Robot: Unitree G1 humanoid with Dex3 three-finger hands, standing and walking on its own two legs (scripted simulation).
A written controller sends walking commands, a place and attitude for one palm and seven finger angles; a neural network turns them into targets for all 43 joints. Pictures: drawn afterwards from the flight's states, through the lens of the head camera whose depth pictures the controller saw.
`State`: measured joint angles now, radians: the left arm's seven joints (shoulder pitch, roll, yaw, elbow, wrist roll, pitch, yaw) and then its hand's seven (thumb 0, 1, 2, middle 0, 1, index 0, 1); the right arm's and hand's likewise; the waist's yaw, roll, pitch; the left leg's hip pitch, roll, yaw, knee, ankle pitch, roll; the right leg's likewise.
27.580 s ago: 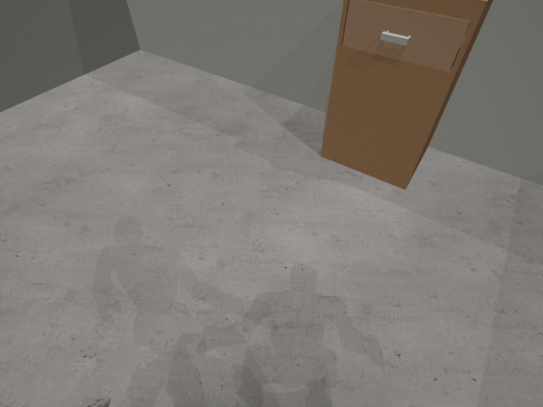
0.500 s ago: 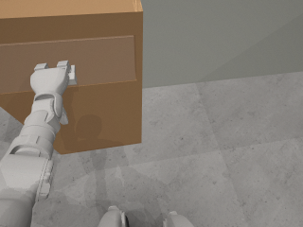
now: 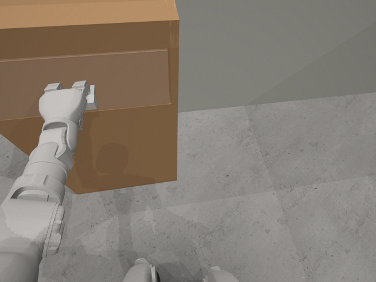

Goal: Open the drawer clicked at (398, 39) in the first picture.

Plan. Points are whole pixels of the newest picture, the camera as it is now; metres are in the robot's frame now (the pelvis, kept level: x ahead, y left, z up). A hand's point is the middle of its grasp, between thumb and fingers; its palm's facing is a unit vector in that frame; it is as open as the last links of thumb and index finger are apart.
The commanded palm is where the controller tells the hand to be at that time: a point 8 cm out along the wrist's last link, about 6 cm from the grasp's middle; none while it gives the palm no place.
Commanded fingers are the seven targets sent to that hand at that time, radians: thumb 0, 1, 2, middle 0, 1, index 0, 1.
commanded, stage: close the thumb around the handle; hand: left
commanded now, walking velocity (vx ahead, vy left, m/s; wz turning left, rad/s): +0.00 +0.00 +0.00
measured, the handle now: (72, 97) +0.53 +0.24 +0.03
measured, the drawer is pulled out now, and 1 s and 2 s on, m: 0.00 0.07 0.20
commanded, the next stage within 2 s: pull the drawer open in 0.16 s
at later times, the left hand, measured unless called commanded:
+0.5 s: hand (74, 123) +0.47 +0.23 +0.01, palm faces -0.07 -0.05 -1.00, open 5.8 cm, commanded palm +0.43 +0.24 +0.06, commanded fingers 0.00 0.90 0.90 -0.40 -1.35 -0.40 -1.35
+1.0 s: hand (72, 148) +0.41 +0.23 +0.01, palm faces -0.04 -0.05 -1.00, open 5.8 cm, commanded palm +0.37 +0.23 +0.06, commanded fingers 0.00 0.90 0.90 -0.40 -1.35 -0.40 -1.35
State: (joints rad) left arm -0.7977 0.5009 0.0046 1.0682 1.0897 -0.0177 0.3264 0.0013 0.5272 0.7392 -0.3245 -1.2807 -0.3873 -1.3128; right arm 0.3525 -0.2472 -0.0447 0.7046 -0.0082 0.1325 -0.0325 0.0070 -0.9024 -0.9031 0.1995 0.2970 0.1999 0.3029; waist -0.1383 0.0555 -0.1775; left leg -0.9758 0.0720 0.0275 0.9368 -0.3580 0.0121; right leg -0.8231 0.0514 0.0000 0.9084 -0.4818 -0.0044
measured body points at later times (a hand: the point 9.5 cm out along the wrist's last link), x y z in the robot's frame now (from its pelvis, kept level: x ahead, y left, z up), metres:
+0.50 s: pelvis +0.01 +0.00 +0.01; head +0.11 +0.00 +0.44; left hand +0.47 +0.23 +0.06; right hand +0.01 -0.27 -0.12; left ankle +0.04 +0.11 -0.68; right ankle -0.04 -0.12 -0.68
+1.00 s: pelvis +0.02 +0.00 +0.02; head +0.09 -0.01 +0.46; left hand +0.40 +0.23 +0.06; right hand +0.12 -0.27 -0.11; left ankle +0.04 +0.11 -0.68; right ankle -0.04 -0.12 -0.68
